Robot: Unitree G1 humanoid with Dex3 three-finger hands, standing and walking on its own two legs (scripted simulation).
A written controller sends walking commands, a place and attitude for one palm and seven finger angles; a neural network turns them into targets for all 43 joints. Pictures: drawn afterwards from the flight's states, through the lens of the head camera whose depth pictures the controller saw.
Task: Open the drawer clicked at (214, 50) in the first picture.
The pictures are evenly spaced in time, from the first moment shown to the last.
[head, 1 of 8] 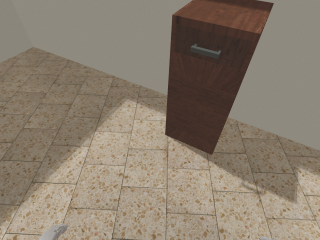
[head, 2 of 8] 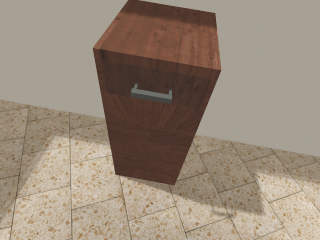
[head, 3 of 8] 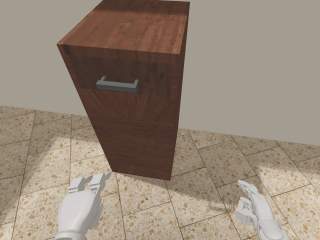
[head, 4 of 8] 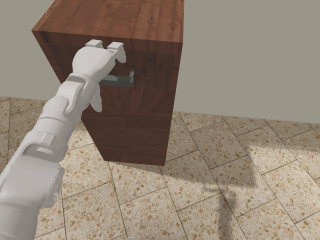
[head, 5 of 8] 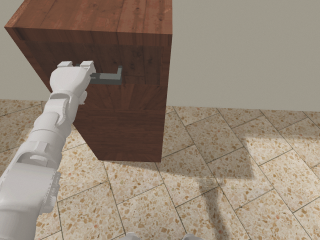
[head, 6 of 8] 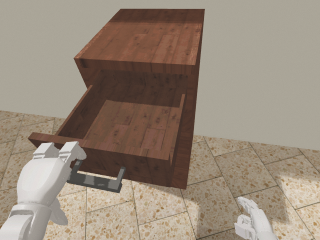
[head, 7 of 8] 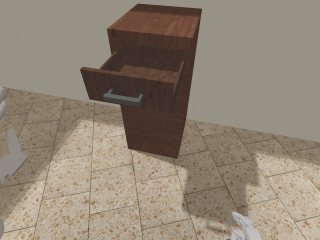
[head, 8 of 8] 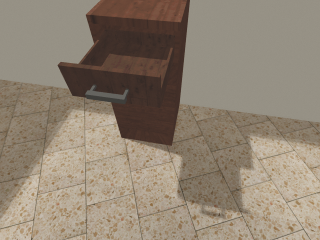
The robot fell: no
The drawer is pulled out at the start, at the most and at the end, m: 0.00 0.30 0.30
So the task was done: yes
